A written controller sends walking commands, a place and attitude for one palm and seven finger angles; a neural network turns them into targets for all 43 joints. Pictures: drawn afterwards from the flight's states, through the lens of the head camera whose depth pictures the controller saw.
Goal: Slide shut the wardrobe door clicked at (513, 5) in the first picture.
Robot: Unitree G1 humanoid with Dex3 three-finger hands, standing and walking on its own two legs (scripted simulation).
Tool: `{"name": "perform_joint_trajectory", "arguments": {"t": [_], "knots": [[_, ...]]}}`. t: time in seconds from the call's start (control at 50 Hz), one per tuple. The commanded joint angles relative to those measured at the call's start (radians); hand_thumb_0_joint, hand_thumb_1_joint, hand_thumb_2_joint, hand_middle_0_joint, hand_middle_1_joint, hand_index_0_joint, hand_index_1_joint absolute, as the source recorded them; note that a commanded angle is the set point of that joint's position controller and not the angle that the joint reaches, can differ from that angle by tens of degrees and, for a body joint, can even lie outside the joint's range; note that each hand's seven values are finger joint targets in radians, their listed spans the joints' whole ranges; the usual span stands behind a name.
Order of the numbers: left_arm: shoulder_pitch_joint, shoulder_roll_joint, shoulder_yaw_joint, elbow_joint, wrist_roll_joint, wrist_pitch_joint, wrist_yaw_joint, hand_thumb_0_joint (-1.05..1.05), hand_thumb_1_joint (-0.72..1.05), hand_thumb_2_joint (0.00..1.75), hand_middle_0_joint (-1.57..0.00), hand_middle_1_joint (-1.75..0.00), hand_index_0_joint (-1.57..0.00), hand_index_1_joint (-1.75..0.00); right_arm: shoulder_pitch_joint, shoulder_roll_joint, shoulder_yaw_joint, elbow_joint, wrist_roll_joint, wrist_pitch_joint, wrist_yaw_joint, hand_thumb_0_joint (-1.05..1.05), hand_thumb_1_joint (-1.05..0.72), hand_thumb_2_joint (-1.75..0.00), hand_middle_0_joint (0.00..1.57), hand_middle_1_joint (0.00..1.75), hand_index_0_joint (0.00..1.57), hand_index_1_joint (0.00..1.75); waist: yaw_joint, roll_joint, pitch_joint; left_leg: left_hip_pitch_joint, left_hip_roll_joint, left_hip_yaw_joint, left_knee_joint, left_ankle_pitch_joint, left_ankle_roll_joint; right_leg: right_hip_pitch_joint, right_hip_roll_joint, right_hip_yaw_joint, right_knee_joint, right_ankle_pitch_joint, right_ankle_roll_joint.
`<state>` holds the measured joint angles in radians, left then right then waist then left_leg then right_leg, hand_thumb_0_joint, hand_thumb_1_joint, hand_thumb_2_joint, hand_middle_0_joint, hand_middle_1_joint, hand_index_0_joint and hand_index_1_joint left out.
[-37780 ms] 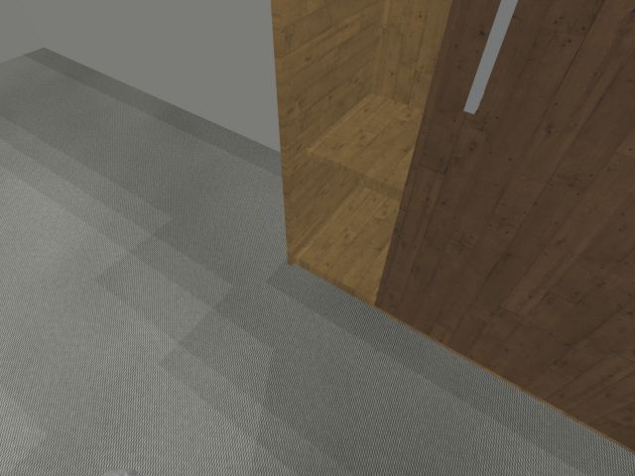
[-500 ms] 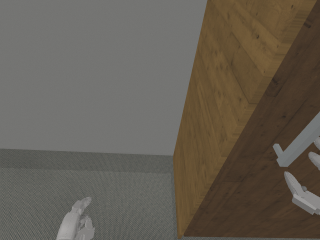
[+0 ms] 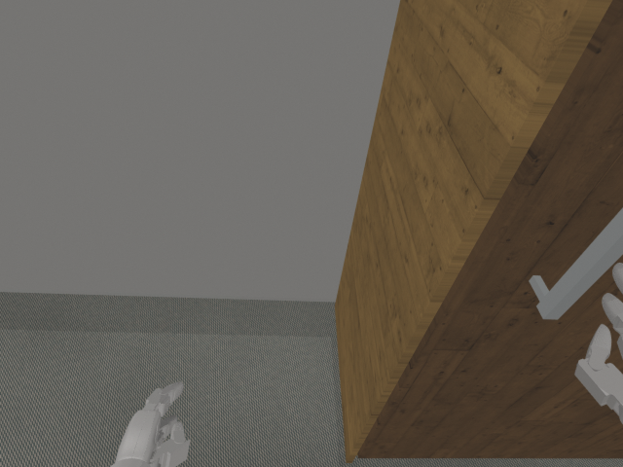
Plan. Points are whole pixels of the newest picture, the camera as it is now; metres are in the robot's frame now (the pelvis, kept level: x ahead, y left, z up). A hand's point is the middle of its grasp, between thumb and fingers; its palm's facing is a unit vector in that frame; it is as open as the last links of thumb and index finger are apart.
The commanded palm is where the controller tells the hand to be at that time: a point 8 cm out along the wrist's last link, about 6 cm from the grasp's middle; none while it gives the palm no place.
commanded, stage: step back with the hand held close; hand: right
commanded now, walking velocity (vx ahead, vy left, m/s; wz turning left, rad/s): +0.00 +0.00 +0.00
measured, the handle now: (611, 219) +0.30 -0.29 +0.24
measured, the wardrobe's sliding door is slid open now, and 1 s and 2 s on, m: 0.01 0.01 0.01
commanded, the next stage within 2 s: stop stepping back and stand still in 1.12 s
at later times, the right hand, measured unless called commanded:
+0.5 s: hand (619, 397) +0.16 -0.29 +0.13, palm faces +0.37 +0.79 -0.49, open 7.4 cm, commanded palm +0.11 -0.33 +0.17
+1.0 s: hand out of the picture +0.05 -0.26 +0.16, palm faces +0.31 +0.82 -0.48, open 7.4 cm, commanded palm -0.01 -0.32 +0.17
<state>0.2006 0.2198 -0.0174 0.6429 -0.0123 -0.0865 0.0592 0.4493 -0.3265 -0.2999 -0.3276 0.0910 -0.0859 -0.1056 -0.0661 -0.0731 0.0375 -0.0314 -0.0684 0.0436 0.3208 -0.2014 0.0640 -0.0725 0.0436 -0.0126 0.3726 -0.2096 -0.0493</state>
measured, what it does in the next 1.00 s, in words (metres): walks backwards: left foot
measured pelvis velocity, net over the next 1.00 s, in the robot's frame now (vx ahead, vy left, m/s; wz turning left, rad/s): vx -0.16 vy -0.03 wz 0.03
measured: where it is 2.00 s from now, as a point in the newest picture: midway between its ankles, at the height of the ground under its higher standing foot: outside the picture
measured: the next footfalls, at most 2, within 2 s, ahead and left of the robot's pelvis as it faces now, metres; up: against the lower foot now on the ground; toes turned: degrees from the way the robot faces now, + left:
left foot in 0.88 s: -0.18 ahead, +0.11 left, +0.00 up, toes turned +3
right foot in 1.12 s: -0.11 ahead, -0.13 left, +0.00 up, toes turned +0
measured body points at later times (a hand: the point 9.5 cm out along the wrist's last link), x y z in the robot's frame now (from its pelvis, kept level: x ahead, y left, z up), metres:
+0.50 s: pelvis -0.04 -0.03 -0.01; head -0.02 -0.03 +0.44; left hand +0.13 +0.23 -0.10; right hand +0.14 -0.33 +0.16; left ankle -0.01 +0.07 -0.75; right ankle +0.00 -0.08 -0.75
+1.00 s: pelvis -0.16 -0.03 -0.02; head -0.14 -0.04 +0.43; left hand +0.02 +0.21 -0.09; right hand +0.03 -0.31 +0.19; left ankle -0.22 +0.11 -0.75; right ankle -0.02 -0.09 -0.74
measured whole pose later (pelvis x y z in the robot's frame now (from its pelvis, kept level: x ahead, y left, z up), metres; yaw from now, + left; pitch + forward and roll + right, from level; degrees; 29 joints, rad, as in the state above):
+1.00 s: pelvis -0.16 -0.03 -0.02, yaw +2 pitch +1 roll +3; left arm 0.17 0.20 -0.02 0.59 -0.02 -0.06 0.04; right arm 0.58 -0.47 -0.42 -0.62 0.08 -0.16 -0.13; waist 0.01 -0.02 0.01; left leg -0.18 -0.03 0.03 0.52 -0.36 -0.01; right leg -0.53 0.01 -0.02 0.61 -0.18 0.00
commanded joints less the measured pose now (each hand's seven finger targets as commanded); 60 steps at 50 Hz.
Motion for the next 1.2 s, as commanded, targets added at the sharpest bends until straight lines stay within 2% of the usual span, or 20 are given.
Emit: {"name": "perform_joint_trajectory", "arguments": {"t": [0.0, 0.06, 0.08, 0.1, 0.12, 0.2, 0.36, 0.5, 0.56, 0.66, 0.78, 0.84, 0.9, 0.94, 1.0, 1.06, 1.1, 1.14, 1.16, 1.18], "knots": [[-0.131, 0.108, 0.049, -0.165, 0.001, -0.054, 0.012, 0.00, 0.90, 0.90, -0.20, -0.30, -0.20, -0.30, -0.099, -0.199, -0.122, -0.223, 0.000, -0.073, -0.022, 0.00, -0.90, -0.90, 0.20, 0.30, 0.20, 0.30, 0.002, 0.027, -0.079, -0.029, 0.064, -0.065, -0.061, 0.117, -0.044, 0.021, -0.060, 0.041, -0.037, 0.180, 0.024], [-0.131, 0.105, 0.047, -0.162, 0.000, -0.059, 0.011, 0.00, 0.90, 0.90, -0.20, -0.30, -0.20, -0.30, -0.084, -0.190, -0.119, -0.215, -0.001, -0.081, -0.023, 0.00, -0.90, -0.90, 0.20, 0.30, 0.20, 0.30, 0.000, 0.010, -0.075, -0.030, 0.065, -0.064, -0.062, 0.110, -0.044, 0.016, -0.058, 0.040, -0.040, 0.172, 0.025], [-0.134, 0.111, 0.050, -0.166, 0.000, -0.064, 0.012, 0.00, 0.90, 0.90, -0.20, -0.30, -0.20, -0.30, -0.153, -0.305, -0.224, -0.312, 0.000, -0.095, -0.039, 0.00, -0.90, -0.90, 0.20, 0.30, 0.20, 0.30, -0.010, -0.039, -0.129, 0.001, 0.066, -0.070, -0.059, 0.119, -0.041, 0.023, -0.055, 0.050, -0.035, 0.177, 0.029], [-0.147, 0.115, 0.025, -0.219, -0.015, -0.047, 0.009, 0.00, 0.90, 0.90, -0.20, -0.30, -0.20, -0.30, -0.318, -0.462, -0.359, -0.389, -0.018, -0.136, -0.056, 0.00, -0.90, -0.90, 0.20, 0.30, 0.20, 0.30, 0.024, -0.102, -0.003, -0.102, 0.120, -0.148, -0.075, 0.150, -0.049, -0.086, -0.069, 0.074, -0.005, 0.089, 0.011], [-0.134, 0.107, 0.041, -0.186, 0.001, -0.033, 0.017, 0.00, 0.90, 0.90, -0.20, -0.30, -0.20, -0.30, -0.113, -0.293, -0.240, -0.280, -0.015, -0.127, -0.039, 0.00, -0.90, -0.90, 0.20, 0.30, 0.20, 0.30, 0.032, 0.037, 0.006, -0.179, 0.164, -0.162, -0.069, 0.154, -0.039, -0.105, -0.086, 0.106, 0.051, 0.091, 0.006], [-0.098, 0.120, 0.055, -0.205, -0.008, 0.002, -0.001, 0.00, 0.90, 0.90, -0.20, -0.30, -0.20, -0.30, 0.038, -0.187, -0.155, -0.208, -0.024, -0.109, -0.032, 0.00, -0.90, -0.90, 0.20, 0.30, 0.20, 0.30, 0.041, 0.082, -0.095, -0.233, 0.231, -0.201, -0.058, 0.142, -0.046, -0.092, -0.083, 0.076, 0.147, 0.089, 0.007], [-0.098, 0.132, 0.064, -0.237, -0.016, 0.039, 0.021, 0.00, 0.90, 0.90, -0.20, -0.30, -0.20, -0.30, 0.051, -0.293, -0.226, -0.312, -0.039, -0.118, -0.063, 0.00, -0.90, -0.90, 0.20, 0.30, 0.20, 0.30, 0.052, 0.108, -0.163, -0.256, 0.246, -0.194, 0.044, 0.149, -0.018, -0.143, -0.111, 0.089, 0.167, 0.117, 0.008], [-0.102, 0.149, 0.063, -0.261, 0.000, 0.024, 0.037, 0.00, 0.90, 0.90, -0.20, -0.30, -0.20, -0.30, 0.047, -0.305, -0.268, -0.416, -0.048, -0.130, -0.078, 0.00, -0.90, -0.90, 0.20, 0.30, 0.20, 0.30, 0.026, -0.122, -0.182, -0.102, 0.083, -0.081, 0.308, -0.018, -0.060, -0.331, -0.248, 0.257, -0.044, 0.183, -0.035], [-0.059, 0.143, 0.075, -0.244, 0.016, 0.003, 0.025, 0.00, 0.90, 0.90, -0.20, -0.30, -0.20, -0.30, 0.057, -0.262, -0.255, -0.381, -0.058, -0.131, -0.072, 0.00, -0.90, -0.90, 0.20, 0.30, 0.20, 0.30, 0.034, -0.103, -0.167, -0.119, 0.056, -0.081, 0.497, -0.202, -0.063, -0.390, -0.315, 0.305, -0.127, 0.087, -0.070], [-0.039, 0.132, 0.068, -0.214, 0.007, -0.023, 0.002, 0.00, 0.90, 0.90, -0.20, -0.30, -0.20, -0.30, 0.094, -0.223, -0.220, -0.317, -0.045, -0.121, -0.065, 0.00, -0.90, -0.90, 0.20, 0.30, 0.20, 0.30, 0.049, 0.018, -0.185, -0.277, 0.066, -0.061, 0.370, -0.258, -0.073, -0.162, -0.309, 0.265, -0.051, 0.349, -0.052], [-0.067, 0.132, 0.058, -0.197, 0.012, -0.050, -0.008, 0.00, 0.90, 0.90, -0.20, -0.30, -0.20, -0.30, 0.010, -0.255, -0.211, -0.439, -0.039, -0.122, -0.066, 0.00, -0.90, -0.90, 0.20, 0.30, 0.20, 0.30, 0.044, -0.099, -0.296, -0.220, 0.053, -0.033, 0.208, -0.233, -0.063, -0.032, -0.260, 0.219, -0.043, 0.408, 0.017], [-0.098, 0.122, 0.054, -0.212, 0.006, -0.040, -0.010, 0.00, 0.90, 0.90, -0.20, -0.30, -0.20, -0.30, 0.054, -0.304, -0.264, -0.505, -0.021, -0.120, -0.067, 0.00, -0.90, -0.90, 0.20, 0.30, 0.20, 0.30, 0.041, -0.069, -0.346, -0.146, 0.091, -0.042, 0.101, -0.085, -0.031, -0.074, -0.207, 0.152, 0.017, 0.309, 0.046], [-0.103, 0.103, 0.048, -0.212, 0.007, -0.013, -0.008, 0.00, 0.90, 0.90, -0.20, -0.30, -0.20, -0.30, 0.122, -0.359, -0.341, -0.491, 0.003, -0.131, -0.074, 0.00, -0.90, -0.90, 0.20, 0.30, 0.20, 0.30, 0.053, 0.034, -0.314, -0.211, 0.215, -0.107, 0.025, -0.010, 0.025, -0.125, -0.119, 0.046, 0.140, 0.062, 0.084], [-0.106, 0.098, 0.062, -0.209, -0.018, -0.013, 0.003, 0.00, 0.90, 0.90, -0.20, -0.30, -0.20, -0.30, 0.139, -0.339, -0.319, -0.463, 0.007, -0.132, -0.070, 0.00, -0.90, -0.90, 0.20, 0.30, 0.20, 0.30, 0.063, 0.208, -0.221, -0.424, 0.354, -0.180, -0.021, 0.002, 0.089, -0.090, -0.043, 0.014, 0.414, -0.085, 0.086], [-0.133, 0.093, 0.049, -0.201, -0.005, -0.003, 0.014, 0.00, 0.90, 0.90, -0.20, -0.30, -0.20, -0.30, 0.153, -0.332, -0.322, -0.350, -0.016, -0.119, -0.068, 0.00, -0.90, -0.90, 0.20, 0.30, 0.20, 0.30, 0.060, 0.153, -0.050, -0.458, 0.403, -0.212, -0.002, 0.184, 0.111, -0.318, -0.064, 0.074, 0.606, -0.210, 0.080], [-0.117, 0.091, 0.018, -0.175, 0.001, 0.006, 0.036, 0.00, 0.90, 0.90, -0.20, -0.30, -0.20, -0.30, -0.011, -0.295, -0.245, -0.251, -0.054, -0.117, -0.078, 0.00, -0.90, -0.90, 0.20, 0.30, 0.20, 0.30, 0.070, 0.151, 0.070, -0.352, 0.309, -0.121, 0.108, 0.453, 0.031, -0.382, -0.111, 0.057, 0.308, -0.133, 0.081], [-0.115, 0.124, 0.029, -0.172, -0.009, -0.001, 0.052, 0.00, 0.90, 0.90, -0.20, -0.30, -0.20, -0.30, -0.074, -0.285, -0.205, -0.254, -0.056, -0.120, -0.078, 0.00, -0.90, -0.90, 0.20, 0.30, 0.20, 0.30, 0.061, 0.072, 0.043, -0.287, 0.203, -0.048, 0.231, 0.448, -0.044, -0.305, -0.125, 0.047, 0.065, 0.341, 0.065], [-0.079, 0.141, 0.057, -0.200, -0.015, -0.001, 0.043, 0.00, 0.90, 0.90, -0.20, -0.30, -0.20, -0.30, -0.031, -0.283, -0.203, -0.295, -0.052, -0.125, -0.079, 0.00, -0.90, -0.90, 0.20, 0.30, 0.20, 0.30, 0.031, -0.074, -0.111, -0.300, 0.085, -0.045, 0.333, 0.066, -0.082, -0.135, -0.281, 0.174, 0.066, 0.822, -0.009], [-0.075, 0.126, 0.053, -0.212, 0.002, -0.008, 0.031, 0.00, 0.90, 0.90, -0.20, -0.30, -0.20, -0.30, -0.002, -0.288, -0.197, -0.363, -0.040, -0.131, -0.073, 0.00, -0.90, -0.90, 0.20, 0.30, 0.20, 0.30, 0.037, -0.175, -0.201, -0.326, 0.056, -0.054, 0.439, -0.259, -0.082, -0.093, -0.344, 0.293, 0.007, 0.885, -0.024], [-0.088, 0.130, 0.058, -0.204, 0.029, -0.020, 0.020, 0.00, 0.90, 0.90, -0.20, -0.30, -0.20, -0.30, -0.008, -0.272, -0.187, -0.428, -0.045, -0.142, -0.061, 0.00, -0.90, -0.90, 0.20, 0.30, 0.20, 0.30, 0.032, -0.184, -0.252, -0.256, 0.034, -0.089, 0.610, -0.383, -0.079, -0.182, -0.362, 0.304, -0.054, 0.653, -0.016]]}}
